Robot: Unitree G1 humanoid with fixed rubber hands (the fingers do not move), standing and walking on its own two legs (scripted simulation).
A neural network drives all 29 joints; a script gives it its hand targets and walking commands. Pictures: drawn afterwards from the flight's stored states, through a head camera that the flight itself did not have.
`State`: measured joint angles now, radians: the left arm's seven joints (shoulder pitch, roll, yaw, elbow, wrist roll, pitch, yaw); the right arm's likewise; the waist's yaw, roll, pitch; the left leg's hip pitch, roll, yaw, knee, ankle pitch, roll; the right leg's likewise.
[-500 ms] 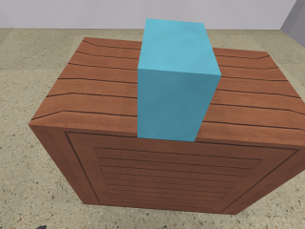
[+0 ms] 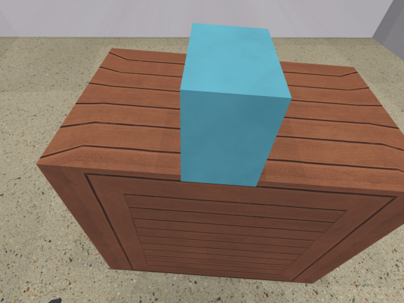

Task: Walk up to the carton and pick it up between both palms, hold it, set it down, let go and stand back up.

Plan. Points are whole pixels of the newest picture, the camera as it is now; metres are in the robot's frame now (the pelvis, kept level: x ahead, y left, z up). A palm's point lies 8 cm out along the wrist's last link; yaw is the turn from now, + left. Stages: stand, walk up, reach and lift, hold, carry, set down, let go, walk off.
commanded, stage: walk up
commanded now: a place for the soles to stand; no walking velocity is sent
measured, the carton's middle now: (224, 105) +0.51 -0.02 +0.14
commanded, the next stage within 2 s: none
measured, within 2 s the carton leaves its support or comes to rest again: neither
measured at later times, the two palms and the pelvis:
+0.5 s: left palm out of the picture +0.10 +0.32 -0.11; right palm out of the picture +0.07 -0.32 -0.09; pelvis +0.01 +0.00 +0.00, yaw +0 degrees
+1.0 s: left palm out of the picture +0.09 +0.31 -0.11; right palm out of the picture +0.08 -0.32 -0.09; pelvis +0.00 -0.01 +0.00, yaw +0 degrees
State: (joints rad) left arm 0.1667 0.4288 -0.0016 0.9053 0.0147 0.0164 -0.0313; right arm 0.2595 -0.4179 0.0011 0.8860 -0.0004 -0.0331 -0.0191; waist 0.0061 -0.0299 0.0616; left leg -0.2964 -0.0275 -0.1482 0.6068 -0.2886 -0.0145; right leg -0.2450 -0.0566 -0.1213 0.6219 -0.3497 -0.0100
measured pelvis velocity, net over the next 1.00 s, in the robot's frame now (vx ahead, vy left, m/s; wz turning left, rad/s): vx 0.00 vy -0.01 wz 0.00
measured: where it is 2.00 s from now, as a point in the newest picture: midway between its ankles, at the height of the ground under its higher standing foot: outside the picture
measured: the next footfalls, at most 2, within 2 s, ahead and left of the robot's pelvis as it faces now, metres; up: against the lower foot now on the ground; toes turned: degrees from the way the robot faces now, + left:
right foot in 1.68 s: +0.07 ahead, -0.10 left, +0.00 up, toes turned -7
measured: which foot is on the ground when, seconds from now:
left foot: down 0.00-1.00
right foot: down 0.00-1.00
